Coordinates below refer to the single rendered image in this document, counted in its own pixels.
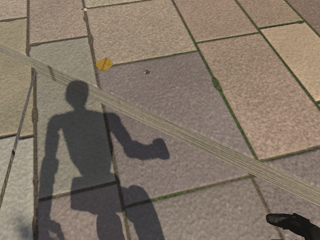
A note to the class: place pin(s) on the robot right hand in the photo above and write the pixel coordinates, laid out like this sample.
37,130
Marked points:
296,224

